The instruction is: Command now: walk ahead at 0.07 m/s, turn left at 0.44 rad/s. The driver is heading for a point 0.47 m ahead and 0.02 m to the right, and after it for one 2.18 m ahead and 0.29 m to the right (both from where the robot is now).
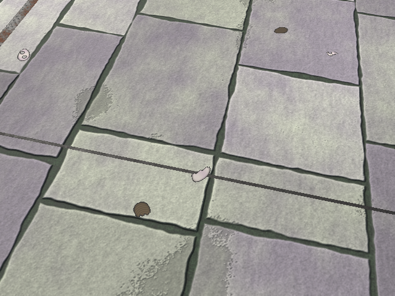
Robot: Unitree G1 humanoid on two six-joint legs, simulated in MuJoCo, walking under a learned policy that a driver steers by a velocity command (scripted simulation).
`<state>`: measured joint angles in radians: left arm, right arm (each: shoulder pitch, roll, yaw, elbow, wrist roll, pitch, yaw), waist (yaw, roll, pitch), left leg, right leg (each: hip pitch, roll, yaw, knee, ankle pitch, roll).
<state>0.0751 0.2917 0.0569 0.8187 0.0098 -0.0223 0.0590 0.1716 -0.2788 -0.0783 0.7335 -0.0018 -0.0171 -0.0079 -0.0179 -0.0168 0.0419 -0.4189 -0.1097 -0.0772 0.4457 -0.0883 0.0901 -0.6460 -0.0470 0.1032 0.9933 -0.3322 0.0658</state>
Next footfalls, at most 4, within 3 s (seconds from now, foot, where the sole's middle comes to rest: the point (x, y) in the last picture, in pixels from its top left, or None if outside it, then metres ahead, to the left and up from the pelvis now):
0.20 right None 0.12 -0.17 -0.77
0.56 left None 0.17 0.11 -0.77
1.02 right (227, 261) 0.53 -0.11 -0.77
1.50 left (157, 198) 0.77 0.14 -0.77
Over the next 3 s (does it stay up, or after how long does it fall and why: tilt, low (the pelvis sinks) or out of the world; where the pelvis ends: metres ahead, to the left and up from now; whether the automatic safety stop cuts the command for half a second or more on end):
stays up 0.93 -0.14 0.00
